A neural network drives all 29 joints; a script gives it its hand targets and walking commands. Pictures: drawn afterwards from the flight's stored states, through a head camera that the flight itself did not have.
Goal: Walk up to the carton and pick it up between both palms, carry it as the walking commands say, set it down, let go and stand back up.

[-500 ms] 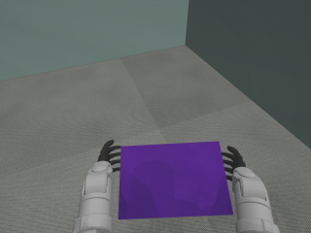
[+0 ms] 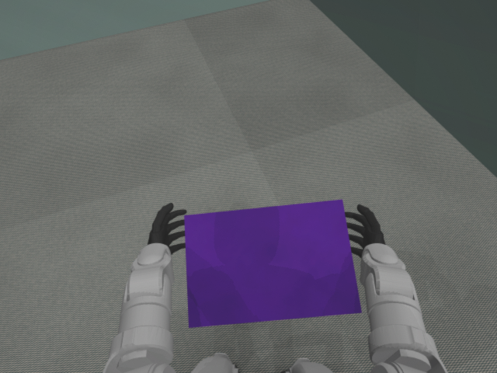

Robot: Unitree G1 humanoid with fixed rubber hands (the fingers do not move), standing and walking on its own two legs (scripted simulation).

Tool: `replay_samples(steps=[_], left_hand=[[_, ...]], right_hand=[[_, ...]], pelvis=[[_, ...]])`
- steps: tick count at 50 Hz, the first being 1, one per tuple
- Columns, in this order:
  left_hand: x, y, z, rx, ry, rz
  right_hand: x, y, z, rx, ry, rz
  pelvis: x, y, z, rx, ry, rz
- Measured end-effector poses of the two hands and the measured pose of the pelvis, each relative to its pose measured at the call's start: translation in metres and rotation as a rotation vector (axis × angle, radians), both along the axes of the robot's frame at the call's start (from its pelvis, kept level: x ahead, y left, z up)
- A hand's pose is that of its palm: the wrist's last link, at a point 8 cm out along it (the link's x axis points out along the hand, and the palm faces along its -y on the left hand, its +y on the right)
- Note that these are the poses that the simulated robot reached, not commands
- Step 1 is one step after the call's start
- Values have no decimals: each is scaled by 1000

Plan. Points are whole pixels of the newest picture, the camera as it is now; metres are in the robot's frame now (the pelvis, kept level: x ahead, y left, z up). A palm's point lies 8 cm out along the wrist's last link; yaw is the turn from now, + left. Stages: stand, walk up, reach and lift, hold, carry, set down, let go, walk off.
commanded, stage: set down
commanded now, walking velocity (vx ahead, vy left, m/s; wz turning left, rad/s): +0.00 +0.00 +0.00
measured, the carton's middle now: (268, 260) +0.33 +0.00 -0.13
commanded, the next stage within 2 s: none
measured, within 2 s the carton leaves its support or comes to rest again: neither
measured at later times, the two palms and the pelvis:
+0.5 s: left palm (175, 258) +0.32 +0.19 -0.12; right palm (355, 257) +0.34 -0.18 -0.12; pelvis -0.03 +0.02 -0.06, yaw -1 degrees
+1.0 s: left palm (186, 263) +0.35 +0.18 -0.21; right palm (342, 262) +0.36 -0.17 -0.22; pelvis -0.03 +0.02 -0.14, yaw -1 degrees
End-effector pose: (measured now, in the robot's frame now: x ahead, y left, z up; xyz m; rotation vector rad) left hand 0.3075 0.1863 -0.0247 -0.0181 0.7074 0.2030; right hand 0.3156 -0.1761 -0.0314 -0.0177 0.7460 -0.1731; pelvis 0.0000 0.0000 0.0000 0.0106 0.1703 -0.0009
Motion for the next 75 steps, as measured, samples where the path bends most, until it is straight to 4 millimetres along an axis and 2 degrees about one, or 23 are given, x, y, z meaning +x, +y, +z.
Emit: replay_samples(steps=[16, 26, 35, 44, 55, 75], left_hand=[[11, -1, -57, -20, 18, 5], [18, -1, -104, 9, 33, 79], [27, -8, -135, -2, 16, 90], [38, -6, -165, 5, 15, 86], [40, -1, -207, 11, 9, 109], [50, -11, -282, -3, 1, 76]], right_hand=[[11, -2, -52, 6, 10, -9], [22, 1, -97, 21, 16, 15], [31, -5, -129, 13, 0, 16], [40, -3, -163, 5, 11, 27], [49, 4, -207, -9, 15, 43], [61, -7, -283, -36, 15, 39]], pelvis=[[-19, 10, -33, 2, 187, -20], [-27, 19, -66, 0, 328, -15], [-28, 20, -95, 6, 426, -23], [-31, 18, -122, 7, 487, -23], [-37, 16, -156, 1, 546, -15], [-63, 15, -221, 16, 584, -20]])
